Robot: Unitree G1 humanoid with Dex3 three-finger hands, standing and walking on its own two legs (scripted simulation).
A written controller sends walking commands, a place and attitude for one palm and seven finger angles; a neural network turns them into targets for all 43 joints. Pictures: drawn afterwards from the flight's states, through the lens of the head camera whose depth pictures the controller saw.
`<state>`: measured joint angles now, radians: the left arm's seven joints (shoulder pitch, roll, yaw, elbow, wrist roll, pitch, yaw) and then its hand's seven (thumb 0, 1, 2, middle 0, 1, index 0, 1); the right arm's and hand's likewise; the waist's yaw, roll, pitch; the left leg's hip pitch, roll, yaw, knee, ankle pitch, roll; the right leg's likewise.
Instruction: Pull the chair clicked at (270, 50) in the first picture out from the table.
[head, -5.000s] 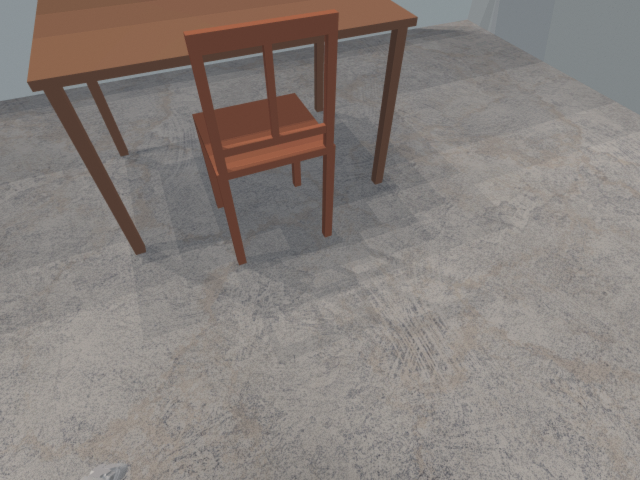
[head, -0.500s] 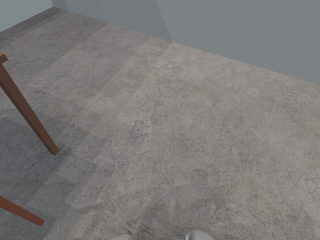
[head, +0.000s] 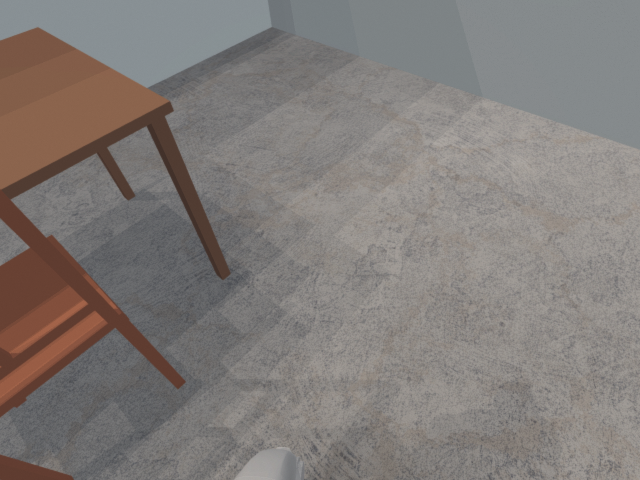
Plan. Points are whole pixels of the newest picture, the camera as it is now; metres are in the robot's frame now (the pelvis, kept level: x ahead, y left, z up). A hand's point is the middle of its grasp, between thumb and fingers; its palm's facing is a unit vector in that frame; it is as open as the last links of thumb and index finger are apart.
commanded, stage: turn to face it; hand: left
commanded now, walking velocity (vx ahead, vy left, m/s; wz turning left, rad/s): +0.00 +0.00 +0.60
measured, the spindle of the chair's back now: out of the picture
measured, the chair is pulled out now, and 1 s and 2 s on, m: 0.00 0.00 0.00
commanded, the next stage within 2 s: take the last steps up to it in 1.34 s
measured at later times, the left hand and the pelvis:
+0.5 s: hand out of the picture -0.01 +0.29 -0.16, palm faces +0.34 -0.90 -0.27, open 7.4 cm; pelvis -0.02 +0.05 +0.00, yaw +18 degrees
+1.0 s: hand out of the picture -0.07 +0.22 -0.15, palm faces +0.58 -0.77 -0.26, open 7.4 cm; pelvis -0.02 +0.01 +0.00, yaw +37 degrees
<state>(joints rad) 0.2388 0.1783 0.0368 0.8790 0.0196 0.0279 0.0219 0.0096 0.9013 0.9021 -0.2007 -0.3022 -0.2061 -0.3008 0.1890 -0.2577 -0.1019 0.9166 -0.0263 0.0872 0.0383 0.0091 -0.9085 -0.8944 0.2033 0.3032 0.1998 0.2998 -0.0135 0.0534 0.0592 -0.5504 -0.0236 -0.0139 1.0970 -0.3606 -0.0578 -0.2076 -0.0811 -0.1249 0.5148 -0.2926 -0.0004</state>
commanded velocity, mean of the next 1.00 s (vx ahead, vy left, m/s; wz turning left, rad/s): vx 0.00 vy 0.00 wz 0.57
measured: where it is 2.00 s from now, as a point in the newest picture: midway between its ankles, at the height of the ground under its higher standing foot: outside the picture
